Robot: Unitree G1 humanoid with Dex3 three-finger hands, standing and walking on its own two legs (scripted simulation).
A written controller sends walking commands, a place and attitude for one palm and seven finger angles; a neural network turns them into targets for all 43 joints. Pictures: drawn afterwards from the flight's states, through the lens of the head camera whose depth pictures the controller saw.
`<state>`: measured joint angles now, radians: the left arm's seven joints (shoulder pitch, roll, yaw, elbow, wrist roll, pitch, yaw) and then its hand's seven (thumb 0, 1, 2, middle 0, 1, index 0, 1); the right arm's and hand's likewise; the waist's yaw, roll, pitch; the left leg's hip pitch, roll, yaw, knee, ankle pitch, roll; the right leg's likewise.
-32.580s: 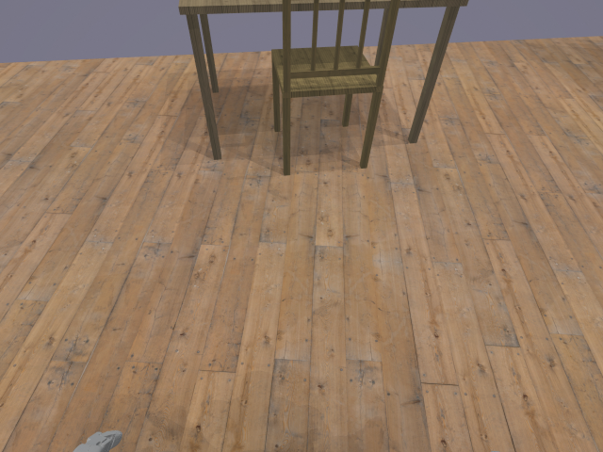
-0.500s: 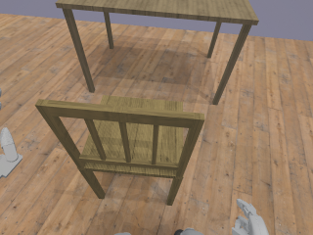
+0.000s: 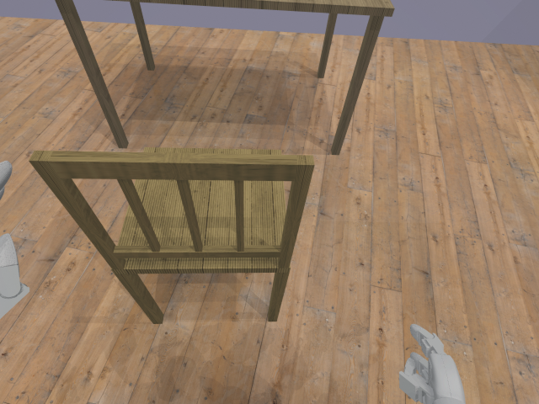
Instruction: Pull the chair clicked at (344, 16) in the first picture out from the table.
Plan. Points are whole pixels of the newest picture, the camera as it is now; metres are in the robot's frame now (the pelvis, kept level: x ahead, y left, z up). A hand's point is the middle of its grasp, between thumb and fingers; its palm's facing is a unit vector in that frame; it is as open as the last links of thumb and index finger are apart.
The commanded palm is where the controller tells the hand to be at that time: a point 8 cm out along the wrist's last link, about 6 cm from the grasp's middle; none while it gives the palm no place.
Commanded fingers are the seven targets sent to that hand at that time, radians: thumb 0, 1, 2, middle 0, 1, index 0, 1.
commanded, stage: stop stepping back and stand still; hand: left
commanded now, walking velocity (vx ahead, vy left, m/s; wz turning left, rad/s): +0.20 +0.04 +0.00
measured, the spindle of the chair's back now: (191, 217) +0.46 +0.16 -0.09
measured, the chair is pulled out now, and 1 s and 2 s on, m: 0.70 0.70 0.70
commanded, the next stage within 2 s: let the arm hang, fingers relaxed in 1.36 s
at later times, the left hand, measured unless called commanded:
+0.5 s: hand out of the picture +0.11 +0.29 +0.17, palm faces +0.44 -0.81 -0.38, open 7.4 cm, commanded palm +0.03 +0.32 +0.19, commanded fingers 0.00 0.90 0.90 -0.20 -0.30 -0.20 -0.30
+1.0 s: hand out of the picture +0.10 +0.25 +0.16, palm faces +0.38 -0.83 -0.42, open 7.4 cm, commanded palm +0.04 +0.29 +0.19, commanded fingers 0.00 0.90 0.90 -0.20 -0.30 -0.20 -0.30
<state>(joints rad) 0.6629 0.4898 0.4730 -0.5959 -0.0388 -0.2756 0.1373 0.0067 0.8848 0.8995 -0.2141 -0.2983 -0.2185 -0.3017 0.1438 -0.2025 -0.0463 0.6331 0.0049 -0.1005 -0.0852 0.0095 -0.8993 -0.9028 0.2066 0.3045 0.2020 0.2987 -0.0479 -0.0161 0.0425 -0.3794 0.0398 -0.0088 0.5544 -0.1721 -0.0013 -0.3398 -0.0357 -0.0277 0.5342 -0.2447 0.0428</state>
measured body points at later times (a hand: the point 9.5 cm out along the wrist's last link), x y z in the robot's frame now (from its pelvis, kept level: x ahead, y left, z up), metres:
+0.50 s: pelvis -0.10 +0.02 +0.01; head -0.13 +0.05 +0.46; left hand +0.08 +0.33 +0.19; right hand +0.02 -0.22 -0.07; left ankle -0.07 +0.10 -0.73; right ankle -0.10 -0.12 -0.66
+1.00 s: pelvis -0.11 +0.00 +0.01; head -0.12 +0.00 +0.46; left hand +0.07 +0.29 +0.19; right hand +0.03 -0.26 -0.07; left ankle -0.07 +0.10 -0.73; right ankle -0.16 -0.11 -0.73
